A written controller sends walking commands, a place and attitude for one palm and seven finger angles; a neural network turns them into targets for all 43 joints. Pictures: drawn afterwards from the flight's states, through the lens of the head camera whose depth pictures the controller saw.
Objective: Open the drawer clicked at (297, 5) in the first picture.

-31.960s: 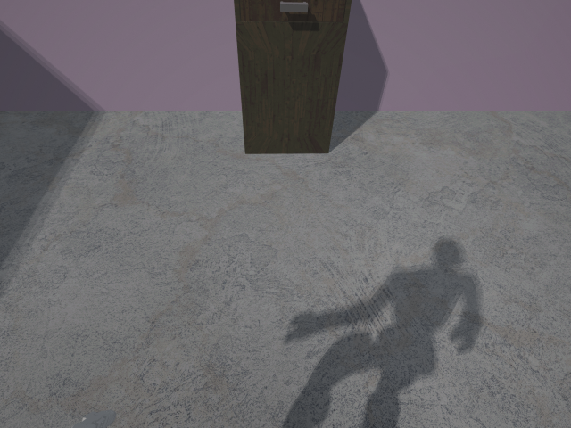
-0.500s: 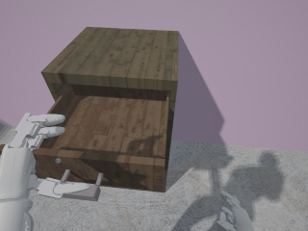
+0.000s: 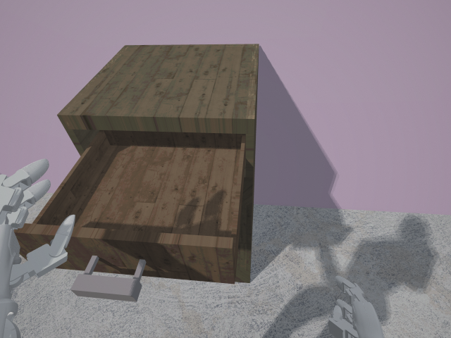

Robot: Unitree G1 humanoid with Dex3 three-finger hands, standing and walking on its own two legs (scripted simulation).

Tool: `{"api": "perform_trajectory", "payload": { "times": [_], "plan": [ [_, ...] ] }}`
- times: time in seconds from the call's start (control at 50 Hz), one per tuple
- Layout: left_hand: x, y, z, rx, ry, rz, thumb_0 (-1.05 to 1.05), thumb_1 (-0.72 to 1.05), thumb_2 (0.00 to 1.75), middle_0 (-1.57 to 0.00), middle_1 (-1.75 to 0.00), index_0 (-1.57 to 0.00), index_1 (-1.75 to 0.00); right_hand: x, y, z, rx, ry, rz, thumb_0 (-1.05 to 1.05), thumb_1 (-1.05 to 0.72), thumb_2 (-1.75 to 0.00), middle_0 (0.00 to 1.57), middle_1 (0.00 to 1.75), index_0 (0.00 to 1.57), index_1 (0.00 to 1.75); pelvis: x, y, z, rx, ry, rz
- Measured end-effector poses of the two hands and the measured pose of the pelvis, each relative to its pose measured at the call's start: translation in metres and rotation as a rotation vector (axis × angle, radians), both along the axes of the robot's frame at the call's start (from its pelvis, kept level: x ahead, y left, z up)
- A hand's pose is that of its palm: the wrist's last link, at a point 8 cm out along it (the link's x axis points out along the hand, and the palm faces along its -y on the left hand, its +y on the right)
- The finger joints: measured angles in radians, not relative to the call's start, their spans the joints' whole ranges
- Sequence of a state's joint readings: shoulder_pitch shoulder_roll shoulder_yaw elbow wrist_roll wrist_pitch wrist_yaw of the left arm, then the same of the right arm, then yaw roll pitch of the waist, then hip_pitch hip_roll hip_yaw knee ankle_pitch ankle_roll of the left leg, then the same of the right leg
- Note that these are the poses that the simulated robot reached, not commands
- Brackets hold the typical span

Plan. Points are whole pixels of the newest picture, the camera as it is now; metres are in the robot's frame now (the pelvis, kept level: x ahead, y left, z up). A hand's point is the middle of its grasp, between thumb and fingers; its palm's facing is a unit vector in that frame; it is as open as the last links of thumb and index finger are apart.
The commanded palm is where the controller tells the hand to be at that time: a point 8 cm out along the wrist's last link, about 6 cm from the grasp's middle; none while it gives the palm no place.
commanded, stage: draw the hand back to the body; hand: left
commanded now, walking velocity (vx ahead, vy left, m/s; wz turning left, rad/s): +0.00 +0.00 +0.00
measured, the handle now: (112, 275) +0.22 +0.24 +0.01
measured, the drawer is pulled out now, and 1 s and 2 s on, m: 0.30 0.30 0.30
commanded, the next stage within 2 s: step back with the hand held close in 0.24 s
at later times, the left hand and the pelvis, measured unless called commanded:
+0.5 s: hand (50, 243) +0.18 +0.24 +0.18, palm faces +0.41 -0.79 -0.46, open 7.4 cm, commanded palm +0.11 +0.28 +0.20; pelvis -0.01 +0.00 +0.00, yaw +1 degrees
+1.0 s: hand (5, 299) +0.11 +0.26 +0.18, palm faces +0.42 -0.79 -0.45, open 7.4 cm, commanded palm +0.06 +0.30 +0.20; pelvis -0.08 +0.02 -0.01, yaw -1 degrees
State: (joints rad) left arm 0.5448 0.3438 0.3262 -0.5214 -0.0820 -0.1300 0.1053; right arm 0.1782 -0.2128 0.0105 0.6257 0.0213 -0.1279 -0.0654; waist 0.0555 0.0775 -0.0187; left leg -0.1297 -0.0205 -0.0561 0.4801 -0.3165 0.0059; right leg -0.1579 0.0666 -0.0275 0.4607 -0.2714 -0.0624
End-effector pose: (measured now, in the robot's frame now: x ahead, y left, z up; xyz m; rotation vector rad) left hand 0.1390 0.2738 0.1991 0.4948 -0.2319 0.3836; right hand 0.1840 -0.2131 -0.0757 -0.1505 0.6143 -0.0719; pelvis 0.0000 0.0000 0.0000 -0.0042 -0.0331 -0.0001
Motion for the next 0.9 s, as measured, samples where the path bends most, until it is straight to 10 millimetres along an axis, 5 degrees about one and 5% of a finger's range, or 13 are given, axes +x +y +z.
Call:
{"api": "perform_trajectory", "payload": {
  "times": [0.18,0.38,0.48,0.6,0.9],
  "plan": [
    [-0.002,-0.007,-0.009,-0.037,0.019,0.002,0.01,0.79,0.86,-0.22,-0.36,-0.22,-0.37,0.000,-0.004,0.002,-0.004,-0.009,0.015,0.02,-0.91,-0.90,0.20,0.29,0.20,0.30,-0.002,-0.006,0.000,0.002,-0.003,0.005],
    [-0.005,-0.008,-0.001,0.000,0.006,-0.003,0.01,0.88,0.89,-0.22,-0.31,-0.21,-0.31,-0.008,-0.009,-0.001,0.005,0.002,0.000,0.02,-0.91,-0.90,0.20,0.29,0.20,0.30,-0.005,-0.008,0.000,0.000,-0.007,0.005],
    [-0.002,0.002,0.005,0.061,-0.025,-0.009,0.01,0.89,0.90,-0.22,-0.30,-0.21,-0.31,-0.022,-0.014,-0.002,-0.014,0.053,-0.014,0.02,-0.91,-0.90,0.20,0.29,0.20,0.30,-0.013,-0.006,0.000,-0.011,0.025,0.020],
    [-0.002,0.006,-0.013,0.040,0.042,-0.066,0.01,0.89,0.90,-0.21,-0.30,-0.21,-0.31,-0.044,-0.021,0.001,-0.063,0.112,-0.067,0.02,-0.91,-0.90,0.20,0.29,0.20,0.30,-0.021,0.006,0.000,-0.002,0.055,0.005],
    [-0.048,0.028,0.002,0.119,-0.055,-0.072,0.01,0.89,0.90,-0.22,-0.30,-0.21,-0.31,-0.078,0.008,0.010,-0.094,0.039,-0.056,0.02,-0.91,-0.90,0.20,0.29,0.20,0.30,-0.062,0.025,-0.009,0.014,0.053,-0.009]
  ]
}}
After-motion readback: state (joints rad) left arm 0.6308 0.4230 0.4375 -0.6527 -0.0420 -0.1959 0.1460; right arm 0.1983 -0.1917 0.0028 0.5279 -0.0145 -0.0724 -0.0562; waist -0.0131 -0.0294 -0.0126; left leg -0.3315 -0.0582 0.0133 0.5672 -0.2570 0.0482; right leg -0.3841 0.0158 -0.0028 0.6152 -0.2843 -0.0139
